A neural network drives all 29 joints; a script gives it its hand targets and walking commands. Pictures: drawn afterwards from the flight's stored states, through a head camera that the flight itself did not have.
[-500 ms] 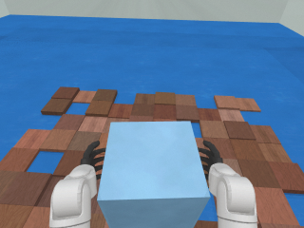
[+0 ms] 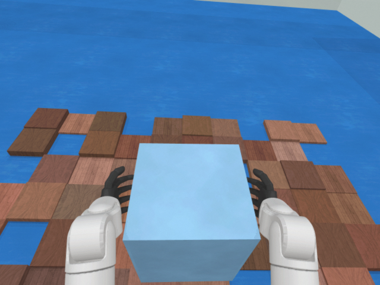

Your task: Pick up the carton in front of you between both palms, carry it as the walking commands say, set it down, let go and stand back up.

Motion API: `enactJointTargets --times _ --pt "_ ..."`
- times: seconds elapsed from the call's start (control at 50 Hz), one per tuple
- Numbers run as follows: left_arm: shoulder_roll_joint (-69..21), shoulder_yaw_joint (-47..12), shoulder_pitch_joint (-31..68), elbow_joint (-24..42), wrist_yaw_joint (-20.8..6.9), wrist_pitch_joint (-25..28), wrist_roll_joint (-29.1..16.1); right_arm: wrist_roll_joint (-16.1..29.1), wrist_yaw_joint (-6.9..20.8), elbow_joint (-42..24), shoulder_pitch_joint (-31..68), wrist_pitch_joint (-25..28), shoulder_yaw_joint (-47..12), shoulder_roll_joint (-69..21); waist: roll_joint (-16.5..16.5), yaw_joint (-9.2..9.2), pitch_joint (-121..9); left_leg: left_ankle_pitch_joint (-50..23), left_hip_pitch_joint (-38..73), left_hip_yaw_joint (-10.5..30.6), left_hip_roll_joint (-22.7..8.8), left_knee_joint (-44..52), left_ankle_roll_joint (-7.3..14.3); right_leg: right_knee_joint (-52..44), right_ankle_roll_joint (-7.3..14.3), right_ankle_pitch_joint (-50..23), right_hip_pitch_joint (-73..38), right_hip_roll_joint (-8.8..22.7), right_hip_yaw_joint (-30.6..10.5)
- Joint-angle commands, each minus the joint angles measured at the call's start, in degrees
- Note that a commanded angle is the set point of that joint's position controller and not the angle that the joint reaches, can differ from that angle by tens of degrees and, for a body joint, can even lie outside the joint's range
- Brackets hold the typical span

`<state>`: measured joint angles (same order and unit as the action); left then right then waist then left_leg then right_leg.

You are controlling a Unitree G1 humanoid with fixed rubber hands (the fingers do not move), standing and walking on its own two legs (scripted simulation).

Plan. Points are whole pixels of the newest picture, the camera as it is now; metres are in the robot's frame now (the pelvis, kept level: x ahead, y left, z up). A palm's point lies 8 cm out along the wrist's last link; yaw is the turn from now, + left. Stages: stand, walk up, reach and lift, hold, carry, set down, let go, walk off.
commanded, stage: carry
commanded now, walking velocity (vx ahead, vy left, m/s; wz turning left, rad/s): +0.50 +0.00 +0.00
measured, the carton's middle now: (188, 215) +0.29 +0.00 +0.00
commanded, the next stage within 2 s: none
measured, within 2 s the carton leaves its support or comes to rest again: neither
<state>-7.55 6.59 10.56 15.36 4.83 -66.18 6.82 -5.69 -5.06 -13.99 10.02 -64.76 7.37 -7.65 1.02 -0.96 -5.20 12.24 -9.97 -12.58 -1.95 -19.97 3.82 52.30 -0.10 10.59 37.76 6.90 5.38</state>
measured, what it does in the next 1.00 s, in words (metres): walks ahead: right foot, then left foot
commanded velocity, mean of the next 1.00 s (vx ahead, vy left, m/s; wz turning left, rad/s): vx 0.50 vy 0.00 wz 0.00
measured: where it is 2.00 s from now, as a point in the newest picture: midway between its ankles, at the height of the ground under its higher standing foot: (168, 143)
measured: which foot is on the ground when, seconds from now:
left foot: down 0.00-0.20, up 0.22-0.62, down 0.64-1.00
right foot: up 0.00-0.14, down 0.16-0.70, up 0.72-1.00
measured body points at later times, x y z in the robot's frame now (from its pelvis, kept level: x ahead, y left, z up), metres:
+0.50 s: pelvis +0.31 -0.03 +0.01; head +0.38 -0.04 +0.45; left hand +0.70 +0.14 +0.16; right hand +0.73 -0.16 +0.16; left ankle +0.41 +0.11 -0.68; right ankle +0.28 -0.12 -0.73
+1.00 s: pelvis +0.65 +0.03 -0.02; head +0.73 +0.05 +0.42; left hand +1.03 +0.18 +0.07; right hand +1.02 -0.13 +0.07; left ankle +0.56 +0.09 -0.76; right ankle +0.79 -0.09 -0.70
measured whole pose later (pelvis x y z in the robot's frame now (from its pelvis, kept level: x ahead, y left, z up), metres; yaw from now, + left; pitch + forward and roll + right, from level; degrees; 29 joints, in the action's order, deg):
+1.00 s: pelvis +0.65 +0.03 -0.02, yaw +2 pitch +6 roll -2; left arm -4.8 14.4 37.2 5.5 7.7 -70.6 5.4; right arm -3.1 -7.1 -4.4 35.4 -68.4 15.7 -3.7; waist 0.5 -3.4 4.5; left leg 26.5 -9.4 -5.3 0.6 -23.4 3.1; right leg 48.5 1.9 16.3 42.9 1.5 5.0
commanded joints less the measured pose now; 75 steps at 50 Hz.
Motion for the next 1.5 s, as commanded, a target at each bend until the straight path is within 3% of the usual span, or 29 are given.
enactJointTargets --times 0.0,0.08,0.14,0.16,0.18,0.2,0.26,0.4,0.56,0.6,0.64,0.68,0.7,0.72,0.76,0.86,0.92,0.98,1.02,1.04,1.06,1.08,1.1,1.16,1.28,1.38,1.44,1.46,1.48 --pt "-47.2 -43.3 35.0 2.0 -12.0 1.4 -23.1 23.9 14.2 -4.1 36.5 0.4 -43.0 -45.3 -7.5 -1.22 -10.5 -12.3 12.3 10.3 -13.4 6.9 6.4 -6.8 0.4 -2.6 4.2 -0.6 2.1" --pt "-42.0 -40.3 46.6 1.2 -10.4 -0.3 -25.4 25.5 11.8 -3.8 48.4 -1.1 -40.9 -39.9 -9.6 -1.86 -8.4 -17.9 11.1 7.4 -12.2 4.7 4.2 -14.7 2.7 -2.7 -2.2 -3.6 5.2" --pt "-38.0 -35.3 52.8 -3.2 -9.0 -2.8 -26.1 27.2 10.0 -0.2 56.1 -3.7 -38.4 -37.4 -7.1 1.83 -13.9 -29.5 6.8 1.5 -8.5 -12.3 1.2 -20.7 4.7 -0.6 -21.2 -9.1 9.6" --pt "-36.7 -33.3 53.4 -5.9 -8.6 -3.6 -26.2 27.4 9.4 1.4 58.6 -4.8 -37.0 -36.2 -1.2 4.07 -20.3 -23.3 -0.5 1.5 -6.1 -25.6 -0.4 -21.8 6.0 3.2 -35.6 -5.0 2.1" --pt "-34.5 -31.5 55.5 -6.9 -8.3 -4.1 -25.6 28.3 9.0 2.3 61.5 -5.8 -35.9 -37.2 14.7 4.61 -26.7 -6.6 -16.5 2.7 1.4 -44.5 -3.5 -29.7 13.4 14.7 -48.1 11.0 -27.2" --pt "-35.7 -30.6 58.2 -8.3 -8.1 -4.7 -26.4 28.9 8.7 3.2 65.3 -6.5 -34.9 -37.2 19.8 5.94 -27.3 16.3 -28.1 9.2 5.9 -55.7 -2.8 -34.6 17.0 6.5 -52.8 14.4 -39.7" --pt "-41.4 -30.7 70.8 -5.6 -8.2 -5.9 -30.4 29.4 8.1 6.1 73.6 -7.9 -32.1 -42.2 4.1 5.56 -24.5 12.1 -35.4 15.4 -1.4 -60.3 0.7 -26.8 14.9 -12.5 -48.1 11.7 -24.8" --pt "-49.6 -27.1 79.9 -8.2 -9.7 -9.5 -31.1 23.9 7.2 12.3 76.8 -10.9 -25.0 -47.6 4.7 4.46 -22.8 9.4 -32.3 11.4 -2.5 -35.0 -2.1 -30.5 14.5 -17.0 -42.3 10.0 -13.0" --pt "-52.5 -28.0 78.2 -13.3 -10.9 -8.6 -27.7 22.4 9.4 15.3 76.7 -10.5 -26.5 -50.7 6.0 6.63 -16.4 -17.6 -24.8 6.6 0.2 -6.9 -2.1 -25.9 8.2 -21.4 -48.4 3.9 -3.2" --pt "-52.3 -28.5 77.3 -15.0 -10.8 -8.2 -27.4 22.6 10.1 16.8 76.0 -10.5 -26.4 -50.3 6.9 4.28 -16.7 -19.3 -15.0 5.0 1.1 -3.6 -0.8 -19.6 6.5 -26.8 -45.4 3.6 -1.4" --pt "-52.5 -28.9 77.0 -16.9 -10.9 -8.1 -27.5 22.2 10.7 19.2 74.0 -10.3 -25.3 -49.5 -0.4 -0.23 -21.7 -19.6 7.3 3.1 0.5 -3.8 -0.8 -2.8 3.2 -18.8 -34.3 -0.2 2.9" --pt "-54.4 -28.7 76.4 -19.0 -10.9 -8.4 -28.0 22.0 11.0 22.7 71.4 -9.7 -23.8 -48.6 -19.4 -2.65 -31.6 -32.9 38.5 31.7 -18.0 -12.6 8.2 22.3 0.2 21.9 -0.9 -7.1 -2.3" --pt "-55.0 -28.3 77.1 -17.9 -10.7 -8.2 -28.0 22.7 11.2 21.2 72.0 -9.0 -24.4 -49.3 -19.9 -4.57 -32.4 -20.1 39.2 39.6 -19.8 -7.1 12.0 30.1 0.3 22.8 7.7 -9.0 -4.0" --pt "-56.3 -28.8 79.8 -15.9 -10.3 -7.7 -28.4 24.1 11.5 17.3 74.7 -8.6 -24.9 -51.4 -11.5 -4.46 -28.4 -17.9 35.3 38.0 -18.3 -6.1 11.0 28.9 1.3 19.3 11.1 -6.6 -5.7" --pt "-58.2 -28.7 79.7 -13.6 -9.6 -7.1 -27.9 26.9 11.6 10.5 79.9 -7.9 -27.1 -54.9 -6.1 -3.25 -25.6 -22.1 28.5 31.3 -16.4 -5.8 9.1 22.8 1.7 15.0 10.2 -3.8 -6.3" --pt "-58.4 -31.1 70.6 -9.7 -7.6 -4.5 -24.7 29.4 11.9 3.6 75.8 -5.8 -31.7 -57.3 -9.3 -3.68 -26.9 -19.6 30.0 24.0 -13.3 -4.8 8.3 18.5 1.7 11.3 14.4 -4.0 -3.4" --pt "-56.4 -33.0 66.5 -8.7 -7.4 -2.7 -22.4 29.9 12.7 2.4 73.1 -4.4 -35.3 -56.8 -5.8 -3.53 -22.2 -21.9 22.5 19.2 -10.2 -1.2 7.7 0.4 1.3 9.4 9.1 -5.3 -0.3" --pt "-54.0 -34.7 62.6 -8.7 -7.5 -1.4 -21.2 30.1 13.5 3.2 70.2 -3.3 -37.8 -55.5 -9.3 -2.31 -20.5 -40.3 17.4 11.5 -7.8 -3.6 4.6 -13.6 2.9 0.8 -5.4 -10.2 6.9" --pt "-53.0 -35.3 60.5 -9.3 -8.2 -1.1 -21.1 29.3 13.8 5.2 66.3 -2.6 -38.3 -54.3 -11.8 2.54 -26.0 -56.0 14.1 7.1 -7.6 -16.1 1.4 -21.1 5.3 -5.8 -23.9 -12.5 8.7" --pt "-52.8 -35.8 59.9 -9.2 -8.8 -0.9 -21.8 28.7 13.8 5.5 66.1 -2.2 -38.9 -54.1 -9.9 6.50 -28.6 -50.3 7.4 6.2 -6.1 -26.6 -0.1 -25.2 5.7 -11.3 -37.1 -10.4 7.6" --pt "-52.5 -36.0 58.7 -9.4 -9.6 -0.4 -22.4 28.3 13.9 5.6 66.5 -2.1 -39.0 -53.7 -2.0 8.58 -29.8 -28.5 -10.0 8.8 -1.8 -37.1 -1.0 -25.6 8.4 -12.6 -53.0 -5.3 -2.2" --pt "-52.2 -36.7 59.0 -9.7 -10.2 0.1 -23.1 27.7 13.9 5.0 65.7 -2.3 -38.3 -54.1 16.9 7.01 -33.6 13.9 -29.0 10.7 7.1 -56.5 -3.9 -25.2 18.6 -26.9 -66.9 10.9 -29.6" --pt "-53.6 -37.6 58.5 -10.2 -10.8 -0.2 -25.5 26.7 13.4 6.2 65.7 -2.2 -37.5 -52.6 12.1 6.65 -34.0 16.4 -32.9 16.8 4.0 -64.0 -2.4 -24.6 19.1 -27.0 -66.6 11.9 -29.9" --pt "-56.5 -40.3 65.8 -5.6 -12.0 -0.1 -30.9 24.4 11.8 5.9 64.5 -2.0 -35.3 -51.4 0.1 5.64 -25.1 12.6 -34.9 15.4 0.3 -52.0 -1.3 -27.7 13.3 -18.1 -54.8 10.3 -23.8" --pt "-53.3 -38.6 71.8 -3.5 -12.3 -2.5 -34.6 21.5 9.0 5.2 65.6 -3.8 -32.4 -46.3 3.7 5.42 -19.8 8.2 -32.5 10.9 -0.9 -32.4 -2.7 -32.2 14.4 -12.9 -43.5 9.0 -15.0" --pt "-48.2 -33.5 71.2 -9.5 -11.7 -6.4 -32.4 21.6 8.2 8.3 68.4 -7.8 -30.4 -42.2 7.8 4.35 -17.2 -9.2 -15.8 3.2 3.3 -13.8 -1.3 -28.9 7.7 -21.1 -35.5 4.3 -3.4" --pt "-47.0 -30.2 71.6 -14.2 -11.0 -8.1 -30.1 23.8 9.2 11.7 70.5 -10.1 -28.6 -42.2 3.0 -1.06 -21.3 -16.5 5.8 2.8 3.3 -4.1 -0.4 -10.6 3.1 -21.6 -28.1 -0.8 2.4" --pt "-47.0 -28.9 72.8 -15.7 -10.8 -9.1 -29.7 23.7 9.5 13.9 71.7 -10.7 -27.2 -41.2 -8.2 -2.22 -27.3 -21.0 23.1 25.7 -12.6 -7.2 6.5 6.1 0.5 -5.6 -12.0 -5.4 0.9" --pt "-46.5 -27.5 73.4 -17.0 -10.5 -9.9 -28.9 24.5 9.7 16.1 72.8 -10.8 -26.7 -42.1 -18.3 -3.90 -28.7 -20.2 28.7 41.2 -18.3 -4.3 12.9 19.1 0.8 19.0 0.8 -11.6 -2.5"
